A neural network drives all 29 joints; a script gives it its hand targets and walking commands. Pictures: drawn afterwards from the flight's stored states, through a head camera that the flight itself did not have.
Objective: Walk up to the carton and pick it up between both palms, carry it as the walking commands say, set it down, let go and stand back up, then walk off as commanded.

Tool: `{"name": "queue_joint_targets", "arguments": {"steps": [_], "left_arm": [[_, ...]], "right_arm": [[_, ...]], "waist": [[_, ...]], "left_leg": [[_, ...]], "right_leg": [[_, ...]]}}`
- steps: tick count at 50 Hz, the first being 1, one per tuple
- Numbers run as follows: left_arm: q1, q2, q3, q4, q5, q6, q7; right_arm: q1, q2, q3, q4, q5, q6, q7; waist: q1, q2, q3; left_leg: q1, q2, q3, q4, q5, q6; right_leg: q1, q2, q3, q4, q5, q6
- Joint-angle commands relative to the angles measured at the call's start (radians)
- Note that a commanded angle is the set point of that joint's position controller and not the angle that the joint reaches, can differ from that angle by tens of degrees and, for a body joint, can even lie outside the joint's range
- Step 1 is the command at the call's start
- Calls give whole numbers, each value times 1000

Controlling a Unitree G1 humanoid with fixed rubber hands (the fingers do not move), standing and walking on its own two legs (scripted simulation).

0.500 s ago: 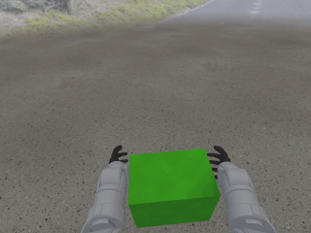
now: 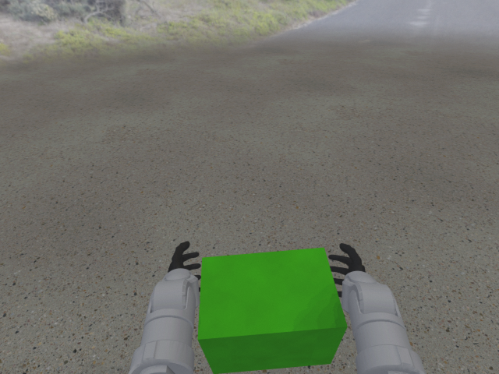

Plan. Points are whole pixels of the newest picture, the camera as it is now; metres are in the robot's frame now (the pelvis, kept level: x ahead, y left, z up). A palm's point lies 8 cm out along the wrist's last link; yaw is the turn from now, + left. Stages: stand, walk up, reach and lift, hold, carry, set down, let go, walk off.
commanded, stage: reach and lift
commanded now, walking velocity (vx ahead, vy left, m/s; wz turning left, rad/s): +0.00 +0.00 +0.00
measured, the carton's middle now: (267, 311) +0.28 +0.00 -0.05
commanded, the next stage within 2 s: hold in 0.12 s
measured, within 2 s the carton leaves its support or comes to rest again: neither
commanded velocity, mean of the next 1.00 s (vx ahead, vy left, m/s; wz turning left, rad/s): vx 0.00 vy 0.00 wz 0.00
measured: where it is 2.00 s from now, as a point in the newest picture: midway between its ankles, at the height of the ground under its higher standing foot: outside the picture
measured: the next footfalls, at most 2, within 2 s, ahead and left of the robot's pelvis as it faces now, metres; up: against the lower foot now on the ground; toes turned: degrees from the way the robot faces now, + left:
none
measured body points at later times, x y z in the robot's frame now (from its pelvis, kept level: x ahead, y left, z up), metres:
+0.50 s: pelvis +0.00 +0.01 +0.00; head -0.09 +0.01 +0.44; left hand +0.29 +0.16 +0.03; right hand +0.28 -0.15 +0.03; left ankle +0.04 +0.11 -0.74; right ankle +0.01 -0.11 -0.74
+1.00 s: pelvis +0.00 +0.01 +0.00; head -0.09 +0.01 +0.44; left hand +0.29 +0.16 +0.03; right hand +0.29 -0.15 +0.03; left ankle +0.04 +0.11 -0.74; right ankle +0.01 -0.11 -0.74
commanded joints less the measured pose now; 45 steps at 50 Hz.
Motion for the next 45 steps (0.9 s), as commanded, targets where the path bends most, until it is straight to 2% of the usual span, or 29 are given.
{"name": "queue_joint_targets", "arguments": {"steps": [1,3,4,6,7,10,11,12,16,18,19,21,22,23,24,26,27,28,29,30,31,32,34,35,38,41,42,43,45], "left_arm": [[-647,-1029,-539,-54,-273,-14,-550],[-618,-1021,-543,-57,-276,-14,-553],[-604,-1010,-533,-40,-268,-8,-551],[-630,-1002,-530,-48,-262,-7,-550],[-617,-997,-522,-44,-260,-9,-551],[-605,-1006,-545,-67,-265,-14,-554],[-615,-1014,-570,-88,-283,-10,-555],[-607,-1026,-562,-74,-286,-8,-555],[-637,-1011,-559,-79,-275,-8,-547],[-582,-1017,-513,-19,-251,-1,-548],[-602,-1023,-539,-41,-261,-6,-545],[-603,-1018,-513,-30,-260,-9,-547],[-577,-1034,-518,-23,-257,-4,-544],[-642,-1043,-544,-65,-274,-12,-545],[-658,-1047,-557,-73,-274,-12,-540],[-645,-1042,-555,-55,-277,-10,-539],[-618,-1046,-531,-28,-267,-9,-536],[-644,-1056,-568,-75,-284,-13,-536],[-637,-1048,-555,-66,-280,-13,-533],[-604,-1046,-534,-23,-262,-3,-534],[-597,-1027,-509,-14,-250,-5,-533],[-595,-1038,-516,0,-250,-3,-536],[-665,-1037,-529,-36,-258,-16,-534],[-642,-1062,-518,13,-250,-12,-539],[-694,-1055,-542,-45,-282,-24,-538],[-674,-1041,-520,-9,-255,-17,-535],[-675,-1032,-528,-26,-254,-20,-533],[-678,-1031,-524,-36,-256,-20,-533],[-650,-1026,-516,-16,-247,-14,-533]], "right_arm": [[-752,977,545,-101,282,-48,458],[-765,970,570,-149,293,-51,453],[-761,969,564,-137,292,-49,450],[-719,975,540,-86,274,-38,451],[-735,973,544,-117,279,-45,450],[-745,991,584,-155,298,-53,450],[-728,988,586,-161,300,-50,447],[-740,984,583,-167,292,-48,444],[-698,970,533,-84,280,-42,455],[-750,949,533,-122,279,-43,460],[-727,956,544,-111,275,-44,461],[-770,962,553,-131,283,-44,462],[-772,956,554,-148,285,-45,464],[-779,959,556,-135,288,-46,466],[-766,956,542,-117,283,-47,468],[-753,949,527,-94,272,-49,471],[-771,947,541,-116,285,-52,474],[-749,964,558,-120,292,-52,473],[-749,956,548,-111,287,-51,475],[-743,947,533,-97,280,-45,471],[-767,943,536,-106,282,-45,472],[-764,932,531,-114,269,-46,469],[-778,947,520,-82,279,-52,476],[-833,929,530,-121,285,-59,480],[-837,956,550,-127,292,-59,477],[-794,949,509,-67,268,-54,479],[-785,955,518,-67,283,-59,479],[-770,965,513,-54,274,-54,481],[-784,950,516,-78,278,-59,478]], "waist": [[1,-38,-231],[-4,-48,-240],[8,-1,-217],[2,-33,-185],[6,-14,-192],[11,-33,-236],[11,11,-262],[-7,-24,-269],[-16,41,-200],[-2,10,-186],[-8,2,-208],[9,-52,-195],[4,-18,-212],[-6,-20,-202],[-13,31,-229],[-25,8,-223],[-5,-1,-211],[-14,2,-237],[-13,-11,-248],[-11,18,-210],[6,-7,-189],[-12,-15,-180],[-8,7,-171],[-5,25,-189],[-8,-20,-257],[-14,-5,-223],[-7,26,-217],[-5,-1,-223],[8,8,-223]], "left_leg": [[210,-2,-7,-28,116,3],[215,-11,-3,-26,150,2],[178,-11,2,-34,136,3],[184,-3,-3,-40,95,7],[158,-4,-1,-43,94,5],[200,-9,-1,-25,147,6],[178,-6,3,-30,170,2],[209,-5,0,-24,163,5],[170,-1,-2,-39,104,-1],[155,3,-8,-49,76,4],[168,-2,-8,-47,95,3],[163,-4,-6,-45,98,10],[177,-3,-9,-47,106,4],[182,-2,-9,-39,95,7],[181,2,-12,-42,81,-1],[185,6,-13,-47,68,0],[177,7,-12,-50,77,3],[203,5,-12,-42,137,2],[199,8,-22,-43,131,2],[176,5,-13,-51,104,1],[169,9,-17,-53,88,8],[175,7,-19,-56,78,5],[163,14,-26,-56,38,5],[165,12,-20,-57,-7,4],[179,15,-20,-43,34,7],[188,15,-21,-50,8,4],[189,13,-11,-50,44,2],[201,16,-15,-47,57,5],[206,16,-13,-46,81,4]], "right_leg": [[-135,-18,23,-124,67,6],[-119,-12,19,-122,107,15],[-95,-17,26,-121,110,15],[-130,-20,23,-130,53,14],[-97,-17,21,-126,72,18],[-118,-22,29,-122,109,23],[-67,-19,33,-113,155,24],[-90,-15,27,-114,134,24],[-111,-16,19,-117,74,13],[-104,-14,10,-117,43,13],[-105,-6,8,-109,64,12],[-110,-11,10,-113,61,17],[-108,-6,9,-106,60,14],[-129,-12,16,-110,44,7],[-120,-1,7,-97,43,4],[-127,0,4,-103,30,4],[-122,0,1,-102,35,5],[-127,3,3,-96,83,4],[-117,5,1,-93,78,6],[-109,-3,4,-105,58,6],[-120,-10,8,-108,36,9],[-134,1,-2,-104,29,7],[-149,-8,4,-102,-11,-1],[-139,-7,-1,-105,-43,-4],[-128,1,-1,-89,-6,3],[-150,-1,-5,-93,-35,-1],[-149,-8,1,-99,-1,0],[-152,-4,-3,-96,5,2],[-147,-10,4,-102,17,1]]}}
